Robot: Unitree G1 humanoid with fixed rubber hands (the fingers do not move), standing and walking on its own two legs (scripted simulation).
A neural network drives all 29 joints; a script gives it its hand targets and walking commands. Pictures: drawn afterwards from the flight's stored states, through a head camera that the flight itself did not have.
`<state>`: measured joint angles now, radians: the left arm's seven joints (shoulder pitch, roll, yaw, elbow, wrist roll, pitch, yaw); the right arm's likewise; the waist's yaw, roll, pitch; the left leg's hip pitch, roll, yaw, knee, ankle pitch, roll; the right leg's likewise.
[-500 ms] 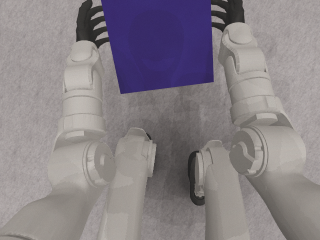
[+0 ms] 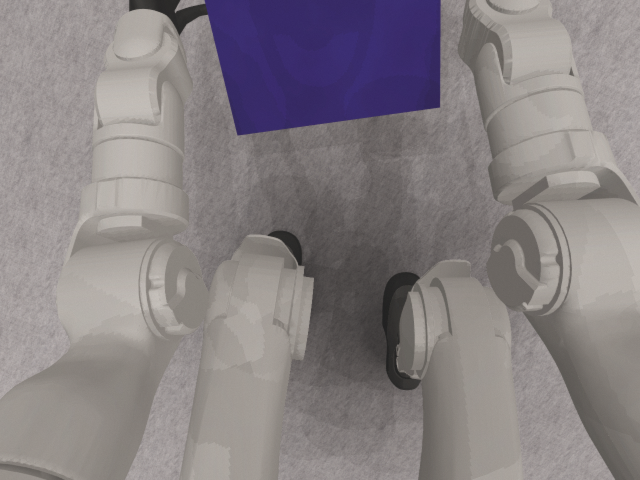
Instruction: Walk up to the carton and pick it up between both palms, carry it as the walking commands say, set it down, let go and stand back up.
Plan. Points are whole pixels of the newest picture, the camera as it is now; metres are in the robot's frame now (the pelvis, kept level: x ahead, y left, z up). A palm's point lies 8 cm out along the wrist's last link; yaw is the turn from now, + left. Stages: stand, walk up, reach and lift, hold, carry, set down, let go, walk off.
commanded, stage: set down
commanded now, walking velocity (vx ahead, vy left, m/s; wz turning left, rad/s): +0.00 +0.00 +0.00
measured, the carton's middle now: (324, 4) +0.57 +0.10 -0.25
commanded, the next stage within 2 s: none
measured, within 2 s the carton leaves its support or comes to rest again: neither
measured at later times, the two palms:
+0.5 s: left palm (168, 15) +0.51 +0.24 -0.17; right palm out of the picture +0.58 -0.06 -0.16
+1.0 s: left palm (173, 5) +0.53 +0.24 -0.18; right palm out of the picture +0.59 -0.06 -0.17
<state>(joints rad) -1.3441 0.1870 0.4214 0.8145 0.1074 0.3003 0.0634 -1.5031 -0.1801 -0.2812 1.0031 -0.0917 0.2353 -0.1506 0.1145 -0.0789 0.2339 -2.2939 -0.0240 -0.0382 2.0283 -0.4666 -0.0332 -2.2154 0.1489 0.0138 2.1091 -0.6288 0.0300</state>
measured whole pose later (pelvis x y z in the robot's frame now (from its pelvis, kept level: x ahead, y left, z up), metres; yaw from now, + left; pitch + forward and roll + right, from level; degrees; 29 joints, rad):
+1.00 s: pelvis +0.01 +0.00 -0.02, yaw +0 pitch +41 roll +1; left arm -1.40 0.21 0.52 0.89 0.15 0.23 -0.05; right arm -1.55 -0.21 -0.27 1.06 -0.10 0.19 -0.10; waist 0.13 -0.05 0.31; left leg -2.29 0.00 -0.03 2.11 -0.52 -0.04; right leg -2.23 0.17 0.01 2.19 -0.67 0.02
